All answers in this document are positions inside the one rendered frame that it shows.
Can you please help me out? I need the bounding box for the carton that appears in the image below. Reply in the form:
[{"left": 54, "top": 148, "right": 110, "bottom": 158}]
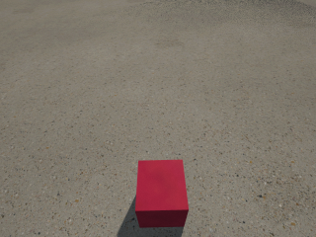
[{"left": 135, "top": 159, "right": 189, "bottom": 228}]

